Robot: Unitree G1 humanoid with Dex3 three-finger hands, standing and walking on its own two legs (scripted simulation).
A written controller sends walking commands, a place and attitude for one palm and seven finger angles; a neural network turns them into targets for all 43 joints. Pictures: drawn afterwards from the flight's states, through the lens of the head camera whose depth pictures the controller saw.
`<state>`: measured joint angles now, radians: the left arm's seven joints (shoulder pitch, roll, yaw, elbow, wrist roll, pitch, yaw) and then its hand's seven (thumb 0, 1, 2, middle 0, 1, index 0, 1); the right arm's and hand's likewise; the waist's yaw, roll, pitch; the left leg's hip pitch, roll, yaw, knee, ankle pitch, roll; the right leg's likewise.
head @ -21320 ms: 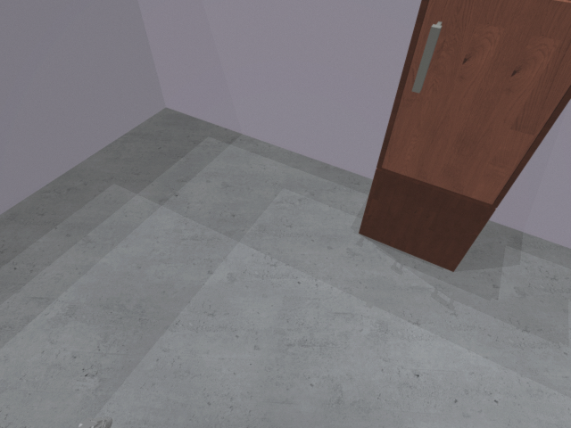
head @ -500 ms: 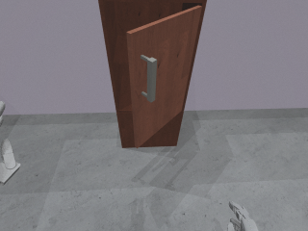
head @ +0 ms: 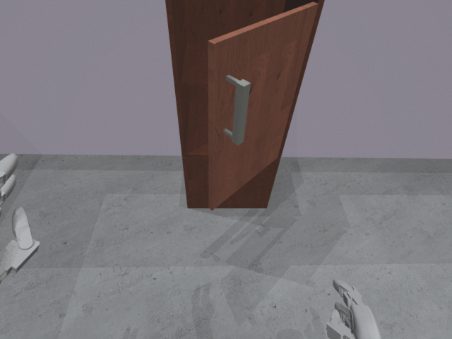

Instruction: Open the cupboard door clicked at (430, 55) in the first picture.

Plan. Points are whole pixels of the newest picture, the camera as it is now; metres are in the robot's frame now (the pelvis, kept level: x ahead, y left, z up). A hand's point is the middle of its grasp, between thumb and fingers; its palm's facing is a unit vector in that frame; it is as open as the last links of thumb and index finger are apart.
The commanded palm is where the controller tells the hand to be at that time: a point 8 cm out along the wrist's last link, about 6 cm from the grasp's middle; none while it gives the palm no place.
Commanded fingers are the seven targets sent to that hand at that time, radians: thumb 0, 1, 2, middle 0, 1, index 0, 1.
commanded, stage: let the arm hang, fingers relaxed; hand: left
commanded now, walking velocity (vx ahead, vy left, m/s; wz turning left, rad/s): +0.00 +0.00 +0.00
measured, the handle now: (234, 111) +0.61 +0.02 +0.07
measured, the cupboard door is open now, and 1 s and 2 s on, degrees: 44 44 44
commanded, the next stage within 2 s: look to check the result in 1.16 s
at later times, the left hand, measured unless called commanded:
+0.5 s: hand out of the picture -0.09 +0.15 -0.18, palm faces +0.05 -0.99 -0.13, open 7.2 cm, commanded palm none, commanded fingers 0.00 0.90 0.90 -0.20 -0.30 -0.20 -0.30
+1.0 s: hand out of the picture -0.02 +0.14 -0.18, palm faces +0.07 -0.98 -0.18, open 7.3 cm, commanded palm none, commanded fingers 0.00 0.90 0.90 -0.20 -0.30 -0.20 -0.30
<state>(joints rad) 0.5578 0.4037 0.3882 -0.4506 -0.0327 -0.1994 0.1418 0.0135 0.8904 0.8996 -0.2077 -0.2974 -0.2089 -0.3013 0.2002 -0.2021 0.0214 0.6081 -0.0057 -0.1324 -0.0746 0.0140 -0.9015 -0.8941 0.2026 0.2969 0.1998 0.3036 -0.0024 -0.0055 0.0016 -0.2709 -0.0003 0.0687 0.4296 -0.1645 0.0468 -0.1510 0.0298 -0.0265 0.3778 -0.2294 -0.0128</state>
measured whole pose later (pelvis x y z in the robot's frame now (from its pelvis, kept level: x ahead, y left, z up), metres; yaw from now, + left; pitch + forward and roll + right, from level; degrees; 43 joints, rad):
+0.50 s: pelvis -0.02 -0.01 +0.00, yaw +2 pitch -1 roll -1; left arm 0.37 0.15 -0.01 1.14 0.01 0.03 0.01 0.02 0.94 0.90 -0.20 -0.30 -0.20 -0.30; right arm 0.29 -0.20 0.01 1.12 -0.02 0.04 -0.02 0.01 -0.91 -0.89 0.20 0.30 0.19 0.30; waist -0.01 -0.02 0.07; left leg -0.29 -0.02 0.03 0.44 -0.13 0.04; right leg -0.18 0.02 -0.07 0.43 -0.24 -0.03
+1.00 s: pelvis -0.01 -0.02 +0.00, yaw +2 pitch -2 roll +0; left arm 0.30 0.11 0.01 1.13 0.01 -0.01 0.05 0.01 0.92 0.90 -0.20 -0.29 -0.20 -0.30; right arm 0.30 -0.11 0.00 1.15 -0.02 0.02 -0.03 0.01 -0.91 -0.89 0.20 0.30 0.20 0.30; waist -0.02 0.01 0.01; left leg -0.26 -0.01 0.04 0.44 -0.16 0.03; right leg -0.16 0.02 -0.06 0.46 -0.27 -0.04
